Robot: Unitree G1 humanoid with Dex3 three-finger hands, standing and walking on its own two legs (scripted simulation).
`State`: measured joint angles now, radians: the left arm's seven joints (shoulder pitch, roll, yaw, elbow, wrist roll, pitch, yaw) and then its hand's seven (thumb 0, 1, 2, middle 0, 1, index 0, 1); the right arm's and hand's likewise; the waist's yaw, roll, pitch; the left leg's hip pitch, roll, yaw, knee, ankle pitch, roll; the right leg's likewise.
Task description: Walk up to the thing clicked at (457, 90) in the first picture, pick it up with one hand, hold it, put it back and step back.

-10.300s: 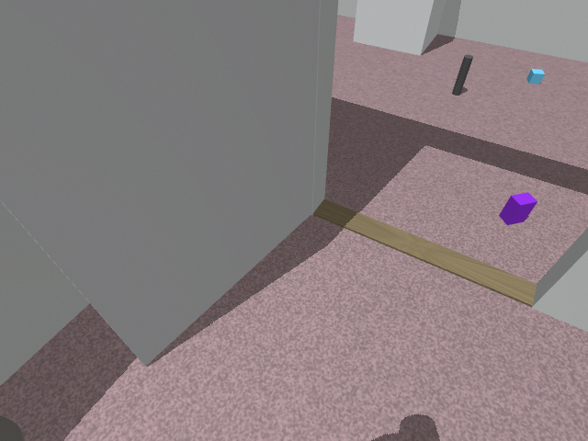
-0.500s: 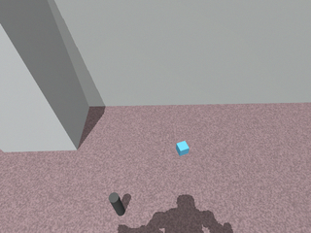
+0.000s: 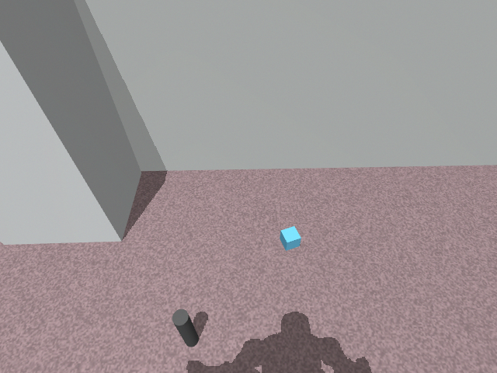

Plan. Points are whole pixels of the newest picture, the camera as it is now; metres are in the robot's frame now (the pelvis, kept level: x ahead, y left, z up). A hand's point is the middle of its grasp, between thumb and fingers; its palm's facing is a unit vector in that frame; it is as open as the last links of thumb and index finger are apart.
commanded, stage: stand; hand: left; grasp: from above
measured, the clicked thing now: (186, 329) +0.41 +0.25 -0.66
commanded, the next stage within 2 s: go down in 0.66 s
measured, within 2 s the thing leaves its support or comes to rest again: neither
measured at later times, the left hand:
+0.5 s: hand out of the picture +0.07 +0.26 -0.16, palm faces -0.02 -0.94 -0.34, open 7.4 cm
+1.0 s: hand out of the picture +0.15 +0.26 -0.16, palm faces +0.04 -0.95 -0.32, open 10.9 cm
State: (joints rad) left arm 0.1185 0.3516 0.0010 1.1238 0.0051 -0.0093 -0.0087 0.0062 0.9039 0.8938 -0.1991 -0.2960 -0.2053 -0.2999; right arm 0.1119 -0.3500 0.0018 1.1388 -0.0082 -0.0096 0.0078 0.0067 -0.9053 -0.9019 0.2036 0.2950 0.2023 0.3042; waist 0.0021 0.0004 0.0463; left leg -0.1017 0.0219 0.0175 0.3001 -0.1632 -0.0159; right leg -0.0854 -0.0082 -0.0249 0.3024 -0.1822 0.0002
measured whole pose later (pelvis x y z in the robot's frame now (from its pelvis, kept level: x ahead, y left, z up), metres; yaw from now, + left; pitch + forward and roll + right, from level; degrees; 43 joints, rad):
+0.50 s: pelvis +0.00 +0.00 +0.00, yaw +0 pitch -2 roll +0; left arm 0.12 0.35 0.00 1.12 0.01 -0.01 -0.01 0.01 0.90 0.89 -0.20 -0.30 -0.21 -0.30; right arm 0.11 -0.35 0.00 1.14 -0.01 -0.01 0.01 0.01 -0.91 -0.90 0.20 0.30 0.20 0.30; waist 0.00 0.00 0.05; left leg -0.10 0.02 0.02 0.30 -0.17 -0.01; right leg -0.08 -0.01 -0.02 0.30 -0.18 0.00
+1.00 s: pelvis -0.01 +0.00 -0.02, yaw +0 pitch +6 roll +0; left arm -0.05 0.34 0.17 1.03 0.06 -0.01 -0.03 0.01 0.50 0.50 -0.08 -0.13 -0.09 -0.13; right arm 0.20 -0.26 -0.02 0.82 0.03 -0.04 -0.02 0.01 -0.94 -0.91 0.20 0.30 0.20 0.30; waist -0.02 -0.01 0.02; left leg -0.41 0.02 0.01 0.56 -0.26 -0.01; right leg -0.38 -0.01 -0.03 0.55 -0.27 0.00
